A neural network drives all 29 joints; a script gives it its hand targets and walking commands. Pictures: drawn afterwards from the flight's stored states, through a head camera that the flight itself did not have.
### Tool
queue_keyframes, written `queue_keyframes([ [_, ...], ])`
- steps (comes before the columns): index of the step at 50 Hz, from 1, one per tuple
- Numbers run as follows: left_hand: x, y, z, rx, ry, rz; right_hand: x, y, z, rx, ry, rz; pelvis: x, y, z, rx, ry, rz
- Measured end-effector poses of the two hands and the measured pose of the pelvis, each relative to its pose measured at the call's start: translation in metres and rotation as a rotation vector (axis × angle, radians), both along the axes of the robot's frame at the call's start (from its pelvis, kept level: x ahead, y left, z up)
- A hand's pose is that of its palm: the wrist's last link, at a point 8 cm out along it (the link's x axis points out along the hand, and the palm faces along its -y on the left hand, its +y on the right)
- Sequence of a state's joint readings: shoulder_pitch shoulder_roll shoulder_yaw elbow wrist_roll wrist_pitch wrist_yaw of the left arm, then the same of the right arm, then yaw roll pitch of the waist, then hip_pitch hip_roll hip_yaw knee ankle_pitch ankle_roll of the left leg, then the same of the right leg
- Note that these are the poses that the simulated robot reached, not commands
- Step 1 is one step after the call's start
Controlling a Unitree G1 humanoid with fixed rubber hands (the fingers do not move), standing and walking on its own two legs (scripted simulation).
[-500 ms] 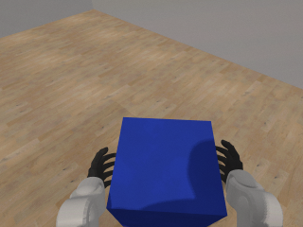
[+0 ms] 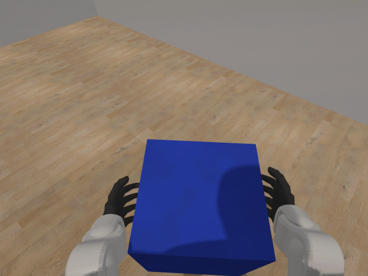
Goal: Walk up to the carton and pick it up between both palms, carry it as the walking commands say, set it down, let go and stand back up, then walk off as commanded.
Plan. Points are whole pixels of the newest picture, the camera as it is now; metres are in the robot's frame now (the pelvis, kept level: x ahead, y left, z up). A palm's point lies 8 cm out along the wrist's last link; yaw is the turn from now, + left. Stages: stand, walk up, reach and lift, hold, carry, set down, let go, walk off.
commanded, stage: carry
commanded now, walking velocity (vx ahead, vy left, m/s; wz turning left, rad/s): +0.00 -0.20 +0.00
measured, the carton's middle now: (196, 213) +0.27 +0.00 +0.02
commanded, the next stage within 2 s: none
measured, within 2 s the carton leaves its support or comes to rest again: neither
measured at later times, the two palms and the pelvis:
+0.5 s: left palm (127, 112) +0.52 +0.19 +0.08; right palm (238, 102) +0.54 -0.11 +0.10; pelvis +0.29 +0.03 +0.01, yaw +0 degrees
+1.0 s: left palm (166, 77) +0.69 +0.10 +0.08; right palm (258, 73) +0.72 -0.20 +0.08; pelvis +0.46 -0.06 +0.00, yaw +2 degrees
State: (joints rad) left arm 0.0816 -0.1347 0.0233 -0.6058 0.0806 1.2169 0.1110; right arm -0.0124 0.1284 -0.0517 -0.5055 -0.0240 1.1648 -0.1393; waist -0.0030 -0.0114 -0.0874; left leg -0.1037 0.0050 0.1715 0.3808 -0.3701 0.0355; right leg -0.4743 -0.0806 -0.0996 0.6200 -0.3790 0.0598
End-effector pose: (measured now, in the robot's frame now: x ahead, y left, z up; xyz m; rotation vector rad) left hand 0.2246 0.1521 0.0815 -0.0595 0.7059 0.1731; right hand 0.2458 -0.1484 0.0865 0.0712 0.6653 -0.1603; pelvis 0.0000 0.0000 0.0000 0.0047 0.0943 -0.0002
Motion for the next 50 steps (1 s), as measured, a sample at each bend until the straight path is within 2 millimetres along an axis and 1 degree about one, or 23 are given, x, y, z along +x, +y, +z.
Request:
queue_keyframes([
  [2, 0.03, 0.0, -0.003, 0.005, -0.011, 0.008, 0.032, 0.0, -0.004, 0.004, -0.011, 0.007, 0.031, -0.001, -0.006, 0.001, 0.004, 0.009],
  [4, 0.056, 0.003, -0.003, 0.009, -0.003, 0.021, 0.063, 0.003, -0.005, 0.005, -0.004, 0.021, 0.06, -0.001, -0.006, -0.003, -0.001, 0.022],
  [7, 0.094, 0.01, 0.001, 0.003, 0.021, 0.029, 0.103, 0.011, 0.001, -0.003, 0.02, 0.03, 0.099, 0.004, 0.004, 0.01, 0.008, 0.032],
  [10, 0.13, 0.022, 0.006, -0.001, 0.023, 0.037, 0.142, 0.023, 0.007, -0.006, 0.022, 0.039, 0.135, 0.015, 0.012, 0.015, 0.011, 0.043],
  [12, 0.156, 0.032, 0.005, -0.007, 0.01, 0.035, 0.167, 0.033, 0.007, -0.011, 0.008, 0.037, 0.16, 0.024, 0.009, 0.005, 0.003, 0.042],
  [15, 0.196, 0.042, -0.002, -0.022, -0.023, 0.018, 0.201, 0.043, 0.005, -0.026, -0.025, 0.018, 0.197, 0.036, -0.003, -0.023, -0.016, 0.02],
  [20, 0.249, 0.043, -0.002, -0.058, 0.01, 0.004, 0.25, 0.044, 0.015, -0.063, 0.009, 0.005, 0.248, 0.039, 0.009, -0.043, -0.011, 0.006],
  [24, 0.288, 0.039, -0.002, -0.057, 0.021, 0.004, 0.287, 0.039, 0.013, -0.068, 0.021, 0.008, 0.282, 0.034, 0.013, -0.051, -0.011, 0.008],
  [28, 0.323, 0.03, -0.005, -0.05, 0.02, 0.024, 0.327, 0.031, 0.007, -0.06, 0.02, 0.028, 0.319, 0.022, 0.01, -0.049, -0.022, 0.024],
  [32, 0.363, 0.014, -0.006, -0.03, -0.005, 0.045, 0.373, 0.015, 0.0, -0.037, -0.004, 0.048, 0.363, 0.002, 0.0, -0.03, -0.025, 0.041],
  [35, 0.397, -0.006, -0.008, -0.001, -0.024, 0.047, 0.408, -0.005, -0.008, -0.01, -0.024, 0.05, 0.397, -0.016, -0.01, -0.005, -0.037, 0.039],
  [37, 0.415, -0.018, -0.008, 0.01, -0.011, 0.036, 0.422, -0.017, -0.012, -0.005, -0.009, 0.041, 0.41, -0.026, -0.008, 0.003, -0.039, 0.035],
  [39, 0.427, -0.026, -0.007, 0.014, 0.014, 0.035, 0.434, -0.026, -0.013, -0.003, 0.016, 0.042, 0.42, -0.034, -0.002, 0.015, -0.037, 0.041],
  [44, 0.448, -0.043, -0.004, 0.023, 0.036, 0.037, 0.457, -0.042, -0.013, 0.013, 0.036, 0.043, 0.443, -0.049, 0.004, 0.028, -0.027, 0.044],
  [50, 0.468, -0.054, -0.004, 0.02, 0.02, 0.028, 0.475, -0.053, -0.01, 0.01, 0.021, 0.033, 0.462, -0.059, 0.003, 0.025, -0.033, 0.036],
])
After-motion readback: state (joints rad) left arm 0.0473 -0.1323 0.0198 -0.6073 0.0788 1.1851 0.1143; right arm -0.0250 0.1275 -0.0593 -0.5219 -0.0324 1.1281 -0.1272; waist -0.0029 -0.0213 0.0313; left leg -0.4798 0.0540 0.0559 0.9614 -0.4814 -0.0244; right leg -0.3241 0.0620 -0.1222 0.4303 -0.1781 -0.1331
